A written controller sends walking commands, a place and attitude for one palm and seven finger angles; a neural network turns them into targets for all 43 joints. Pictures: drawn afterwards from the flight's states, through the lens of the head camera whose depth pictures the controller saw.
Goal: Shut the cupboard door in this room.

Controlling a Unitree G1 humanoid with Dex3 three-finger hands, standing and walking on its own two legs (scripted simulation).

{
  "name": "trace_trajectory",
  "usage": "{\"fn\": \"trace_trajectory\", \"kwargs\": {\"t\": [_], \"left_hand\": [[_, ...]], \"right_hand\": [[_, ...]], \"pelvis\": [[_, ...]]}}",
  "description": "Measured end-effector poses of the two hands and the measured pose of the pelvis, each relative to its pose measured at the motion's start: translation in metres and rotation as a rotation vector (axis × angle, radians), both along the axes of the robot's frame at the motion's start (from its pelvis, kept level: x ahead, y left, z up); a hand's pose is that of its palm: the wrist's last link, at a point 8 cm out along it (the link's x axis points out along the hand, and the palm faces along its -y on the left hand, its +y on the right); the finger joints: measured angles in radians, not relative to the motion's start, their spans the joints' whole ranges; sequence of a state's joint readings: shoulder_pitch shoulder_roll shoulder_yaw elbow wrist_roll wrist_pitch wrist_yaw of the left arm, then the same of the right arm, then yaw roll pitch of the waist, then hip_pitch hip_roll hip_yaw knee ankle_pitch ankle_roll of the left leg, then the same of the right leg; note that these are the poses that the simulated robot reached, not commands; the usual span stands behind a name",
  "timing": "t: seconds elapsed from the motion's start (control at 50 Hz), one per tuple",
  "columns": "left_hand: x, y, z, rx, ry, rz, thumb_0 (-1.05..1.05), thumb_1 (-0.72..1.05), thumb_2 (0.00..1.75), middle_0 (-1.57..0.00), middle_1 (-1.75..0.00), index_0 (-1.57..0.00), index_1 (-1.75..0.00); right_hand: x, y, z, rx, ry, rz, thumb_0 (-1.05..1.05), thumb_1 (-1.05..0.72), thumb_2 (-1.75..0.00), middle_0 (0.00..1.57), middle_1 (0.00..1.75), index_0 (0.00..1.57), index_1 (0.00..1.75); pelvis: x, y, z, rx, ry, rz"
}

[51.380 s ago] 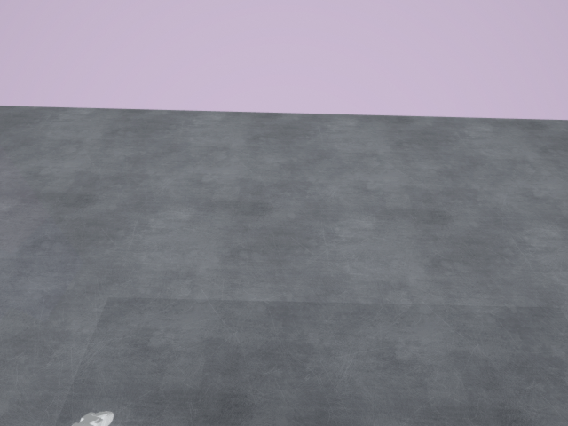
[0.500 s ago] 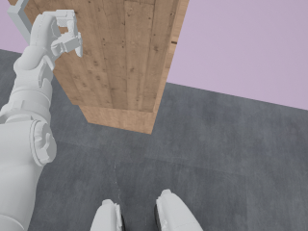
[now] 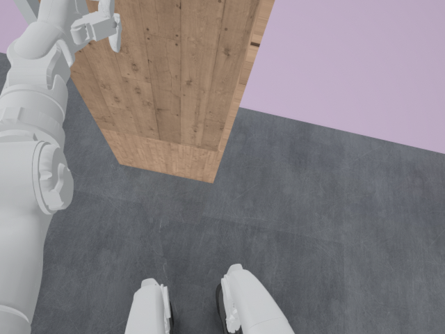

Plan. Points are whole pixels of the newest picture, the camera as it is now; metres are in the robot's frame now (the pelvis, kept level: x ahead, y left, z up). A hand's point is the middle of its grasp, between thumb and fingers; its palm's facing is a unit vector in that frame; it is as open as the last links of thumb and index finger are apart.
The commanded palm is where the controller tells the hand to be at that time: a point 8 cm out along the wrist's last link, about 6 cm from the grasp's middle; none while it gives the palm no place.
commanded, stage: pull the fist back off the door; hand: left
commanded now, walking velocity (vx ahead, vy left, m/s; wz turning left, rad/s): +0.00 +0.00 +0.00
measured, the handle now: (40, 5) +0.63 +0.19 +0.11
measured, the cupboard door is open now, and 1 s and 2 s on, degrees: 1 0 0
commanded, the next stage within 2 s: draw the hand back to the body in 0.94 s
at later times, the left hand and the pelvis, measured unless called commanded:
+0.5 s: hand (131, 21) +0.58 +0.06 +0.12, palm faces +0.10 -0.99 -0.04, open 3.2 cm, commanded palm +0.55 +0.09 +0.11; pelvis -0.01 -0.01 +0.01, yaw +0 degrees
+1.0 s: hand (138, 63) +0.51 +0.06 +0.12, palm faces +0.09 -1.00 -0.02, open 3.1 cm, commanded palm +0.48 +0.10 +0.11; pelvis +0.04 -0.01 +0.04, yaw +0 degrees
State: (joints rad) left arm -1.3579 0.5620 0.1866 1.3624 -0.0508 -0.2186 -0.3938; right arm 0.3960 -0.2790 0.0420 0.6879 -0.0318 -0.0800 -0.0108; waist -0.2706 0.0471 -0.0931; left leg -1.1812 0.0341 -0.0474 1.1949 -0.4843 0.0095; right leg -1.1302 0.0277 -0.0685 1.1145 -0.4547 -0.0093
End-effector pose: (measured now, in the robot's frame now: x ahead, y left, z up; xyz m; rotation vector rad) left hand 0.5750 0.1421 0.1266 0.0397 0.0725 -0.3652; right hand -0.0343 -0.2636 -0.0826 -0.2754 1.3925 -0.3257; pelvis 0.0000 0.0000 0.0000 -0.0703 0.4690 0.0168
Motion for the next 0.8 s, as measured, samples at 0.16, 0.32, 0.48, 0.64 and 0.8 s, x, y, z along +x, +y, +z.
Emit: {"fn": "trace_trajectory", "kwargs": {"t": [0.16, 0.32, 0.48, 0.64, 0.8], "left_hand": [[-0.001, -0.003, -0.006, -0.08, 0.007, 0.181, 0.03, 0.86, 1.01, -1.3, -1.5, -1.3, -1.5], [-0.016, -0.023, -0.006, 0.009, -0.072, 0.52, 0.02, 0.82, 0.97, -1.3, -1.5, -1.29, -1.5], [-0.018, -0.031, -0.003, 0.015, -0.044, 0.469, 0.02, 0.94, 0.97, -1.3, -1.5, -1.3, -1.5], [-0.028, -0.038, -0.01, -0.021, -0.061, 0.45, 0.02, 0.92, 0.92, -1.3, -1.5, -1.3, -1.5], [-0.056, -0.036, -0.017, -0.026, -0.091, 0.463, 0.02, 0.9, 0.9, -1.3, -1.5, -1.3, -1.5]], "right_hand": [[-0.011, 0.005, -0.006, 0.031, 0.023, 0.034, 0.0, -0.91, -0.9, 0.2, 0.3, 0.2, 0.3], [-0.02, 0.024, -0.012, 0.145, 0.023, 0.053, 0.0, -0.91, -0.9, 0.2, 0.3, 0.2, 0.3], [-0.038, 0.029, -0.004, 0.172, 0.051, -0.013, 0.0, -0.91, -0.9, 0.2, 0.3, 0.2, 0.3], [-0.032, 0.019, 0.009, 0.164, 0.075, -0.026, 0.0, -0.91, -0.9, 0.2, 0.3, 0.2, 0.3], [0.016, 0.005, 0.013, 0.151, 0.001, -0.002, 0.0, -0.91, -0.9, 0.2, 0.3, 0.2, 0.3]], "pelvis": [[-0.005, -0.001, -0.007, -0.005, 0.023, 0.002], [-0.011, -0.004, -0.005, 0.004, 0.019, 0.008], [-0.008, -0.005, 0.006, 0.018, -0.004, -0.009], [0.007, -0.006, 0.019, 0.035, -0.029, -0.03], [0.025, -0.008, 0.031, 0.047, -0.072, -0.036]]}}
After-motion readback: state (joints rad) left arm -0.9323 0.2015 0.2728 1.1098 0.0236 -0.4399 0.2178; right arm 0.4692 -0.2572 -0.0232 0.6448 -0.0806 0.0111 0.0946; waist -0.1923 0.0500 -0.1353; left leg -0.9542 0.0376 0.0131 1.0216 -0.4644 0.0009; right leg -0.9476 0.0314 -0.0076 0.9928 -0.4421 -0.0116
